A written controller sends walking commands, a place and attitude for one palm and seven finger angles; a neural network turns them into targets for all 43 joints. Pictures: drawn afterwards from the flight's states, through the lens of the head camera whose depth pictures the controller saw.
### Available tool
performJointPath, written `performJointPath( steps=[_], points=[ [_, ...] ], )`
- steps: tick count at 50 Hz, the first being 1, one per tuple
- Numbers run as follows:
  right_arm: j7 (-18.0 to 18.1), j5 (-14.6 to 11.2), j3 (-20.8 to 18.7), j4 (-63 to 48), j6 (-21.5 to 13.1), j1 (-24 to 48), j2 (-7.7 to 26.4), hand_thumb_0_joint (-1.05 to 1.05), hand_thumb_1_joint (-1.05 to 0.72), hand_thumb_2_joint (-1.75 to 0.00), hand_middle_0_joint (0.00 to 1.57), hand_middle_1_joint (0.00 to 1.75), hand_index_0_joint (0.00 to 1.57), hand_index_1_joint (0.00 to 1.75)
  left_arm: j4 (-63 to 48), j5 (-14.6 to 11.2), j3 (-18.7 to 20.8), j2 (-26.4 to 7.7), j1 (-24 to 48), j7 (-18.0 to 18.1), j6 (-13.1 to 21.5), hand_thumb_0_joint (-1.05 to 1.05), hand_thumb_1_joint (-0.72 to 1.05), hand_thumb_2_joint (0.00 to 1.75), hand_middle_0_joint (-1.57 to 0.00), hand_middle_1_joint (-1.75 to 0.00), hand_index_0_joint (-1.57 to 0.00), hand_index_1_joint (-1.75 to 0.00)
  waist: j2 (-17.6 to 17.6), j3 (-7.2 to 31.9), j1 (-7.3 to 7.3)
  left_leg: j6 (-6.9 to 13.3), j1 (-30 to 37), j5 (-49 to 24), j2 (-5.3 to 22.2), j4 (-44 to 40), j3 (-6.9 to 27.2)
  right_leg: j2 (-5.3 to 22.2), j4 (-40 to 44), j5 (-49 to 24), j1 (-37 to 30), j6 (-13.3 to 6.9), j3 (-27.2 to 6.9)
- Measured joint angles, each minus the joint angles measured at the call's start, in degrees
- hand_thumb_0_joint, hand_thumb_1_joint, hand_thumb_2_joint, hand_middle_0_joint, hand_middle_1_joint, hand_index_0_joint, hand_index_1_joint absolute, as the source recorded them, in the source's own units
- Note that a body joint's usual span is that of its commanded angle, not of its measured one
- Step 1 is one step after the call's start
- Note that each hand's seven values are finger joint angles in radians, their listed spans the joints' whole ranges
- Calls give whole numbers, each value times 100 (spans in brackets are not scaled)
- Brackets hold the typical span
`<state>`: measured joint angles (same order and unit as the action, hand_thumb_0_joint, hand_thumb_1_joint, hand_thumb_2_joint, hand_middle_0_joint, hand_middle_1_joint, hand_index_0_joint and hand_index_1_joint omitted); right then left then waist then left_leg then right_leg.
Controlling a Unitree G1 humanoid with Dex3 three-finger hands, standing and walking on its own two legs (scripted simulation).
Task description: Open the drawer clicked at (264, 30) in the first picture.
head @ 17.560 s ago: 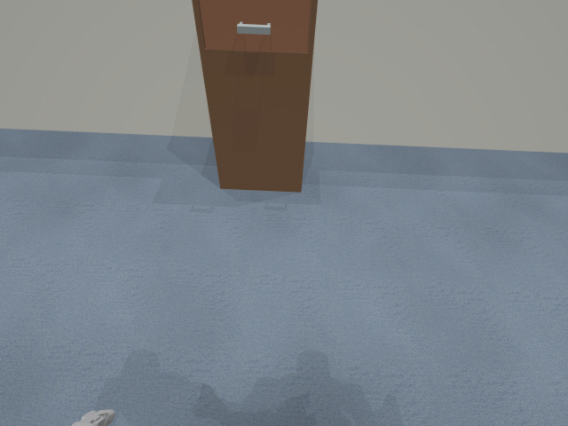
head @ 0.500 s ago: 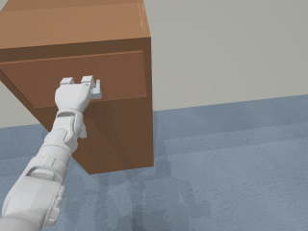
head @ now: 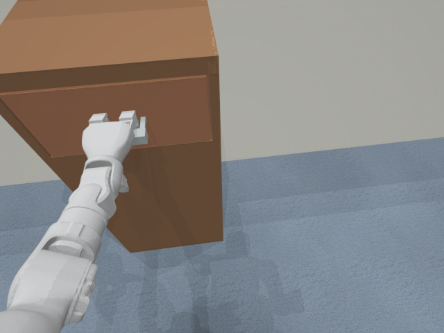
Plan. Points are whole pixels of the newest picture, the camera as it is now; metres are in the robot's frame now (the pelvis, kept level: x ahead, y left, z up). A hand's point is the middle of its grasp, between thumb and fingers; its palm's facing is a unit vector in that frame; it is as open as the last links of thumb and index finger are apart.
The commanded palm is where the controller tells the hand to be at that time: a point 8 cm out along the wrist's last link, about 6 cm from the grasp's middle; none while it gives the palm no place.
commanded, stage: close the thumb around the handle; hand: left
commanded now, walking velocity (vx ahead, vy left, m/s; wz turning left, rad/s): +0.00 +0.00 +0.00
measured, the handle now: (119, 131) +0.49 +0.22 +0.06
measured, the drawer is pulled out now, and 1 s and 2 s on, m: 0.00 0.02 0.08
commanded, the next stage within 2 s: pull the drawer open in 0.50 s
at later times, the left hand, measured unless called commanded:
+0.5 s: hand (118, 155) +0.45 +0.22 +0.04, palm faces -0.01 -0.02 -1.00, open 5.5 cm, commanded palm +0.41 +0.22 +0.09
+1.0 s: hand (118, 162) +0.43 +0.21 +0.04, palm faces +0.02 -0.02 -1.00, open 5.5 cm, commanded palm +0.41 +0.22 +0.09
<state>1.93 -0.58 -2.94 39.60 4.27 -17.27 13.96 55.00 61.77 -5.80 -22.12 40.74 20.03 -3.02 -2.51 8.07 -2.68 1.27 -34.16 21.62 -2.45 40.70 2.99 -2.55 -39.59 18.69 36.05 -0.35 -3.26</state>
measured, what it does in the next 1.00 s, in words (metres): stands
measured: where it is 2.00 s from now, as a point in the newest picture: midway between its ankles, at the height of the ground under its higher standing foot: outside the picture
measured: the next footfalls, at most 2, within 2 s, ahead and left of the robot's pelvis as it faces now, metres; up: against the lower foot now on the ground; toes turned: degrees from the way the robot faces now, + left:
none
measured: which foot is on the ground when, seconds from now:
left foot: down 0.00-1.00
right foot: down 0.00-1.00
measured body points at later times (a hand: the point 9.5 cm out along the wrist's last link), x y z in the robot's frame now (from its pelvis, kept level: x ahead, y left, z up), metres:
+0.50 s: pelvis +0.00 +0.00 +0.00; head +0.07 -0.01 +0.45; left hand +0.44 +0.22 +0.09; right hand +0.07 -0.27 -0.13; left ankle -0.03 +0.11 -0.71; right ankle +0.00 -0.12 -0.71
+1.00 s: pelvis +0.02 +0.01 +0.00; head +0.07 -0.01 +0.45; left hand +0.42 +0.21 +0.09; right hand +0.12 -0.25 -0.12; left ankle -0.03 +0.11 -0.71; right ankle +0.00 -0.12 -0.71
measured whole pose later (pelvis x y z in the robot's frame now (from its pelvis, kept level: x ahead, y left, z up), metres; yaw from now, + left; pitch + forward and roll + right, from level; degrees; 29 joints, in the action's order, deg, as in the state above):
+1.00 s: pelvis +0.02 +0.01 +0.00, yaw +0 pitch +14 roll -1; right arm 1.1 -0.4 -3.2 39.0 5.2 -13.7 14.0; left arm 41.9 61.0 -8.3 -19.8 31.5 18.3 -7.1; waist -2.8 7.9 -1.2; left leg 1.7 -30.1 22.3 -2.6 39.1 3.1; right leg -2.2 -37.6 19.4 31.7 -0.1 -3.0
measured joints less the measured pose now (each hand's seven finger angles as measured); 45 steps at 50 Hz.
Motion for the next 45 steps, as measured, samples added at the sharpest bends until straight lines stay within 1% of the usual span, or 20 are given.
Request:
performJointPath(
  steps=[8,13,18,22,28,36,42,45],
  points=[
    [9,-3,19,8,36,43,13,1,-90,-90,20,30,20,30,62,6,-19,18,66,59,-77,0,6,54,-35,-128,-35,-127,20,13,-13,-7,-13,7,5,10,17,-4,-2,6,7,-7,19],
    [29,-6,34,-38,75,48,4,1,-90,-90,20,30,20,30,63,-11,14,-24,26,-60,-87,0,32,65,-36,-129,-36,-129,19,25,-39,-11,41,-8,21,-33,-7,-18,33,-16,-35,-11,-5],
    [37,-16,38,-87,66,29,-2,1,-90,-90,20,30,20,30,19,-67,83,-74,-35,-152,-35,0,58,77,-36,-131,-38,-131,14,1,-70,-9,81,-13,34,-58,-35,-30,56,-32,-65,-9,-32],
    [25,-2,9,-93,48,-20,-2,1,-90,-90,20,30,20,30,-119,-38,155,-109,-153,-158,79,0,74,83,-38,-132,-39,-133,8,17,-56,-5,78,-5,42,-58,-59,-38,57,-32,-54,-6,-55],
    [-35,11,-50,-54,31,-59,2,1,-90,-90,20,30,20,30,-379,-26,207,-88,-392,-68,71,0,74,84,-38,-134,-39,-134,-16,57,-46,8,93,36,53,-53,-95,-50,62,-9,-63,5,-90],
    [-128,-8,-88,-56,55,-26,14,1,-90,-90,20,30,20,30,-899,-124,136,-16,-807,-81,-165,0,75,83,-37,-135,-40,-134,-73,85,-22,38,234,71,56,-133,-136,-49,153,12,-199,30,-134],
    [-197,-24,-89,-146,75,61,12,1,-90,-90,20,30,20,30,-1758,-266,40,68,-1452,-226,-411,1,75,80,-36,-135,-41,-134,-94,101,17,59,444,72,50,-244,-169,-35,275,26,-411,49,-164],
    [-150,-22,-54,-109,63,140,28,1,-90,-90,20,30,20,30,-1664,-187,-150,157,-1311,-177,-446,0,75,81,-36,-135,-41,-134,-82,52,69,62,474,103,15,-215,-71,5,253,70,-478,52,-61]
  ],
)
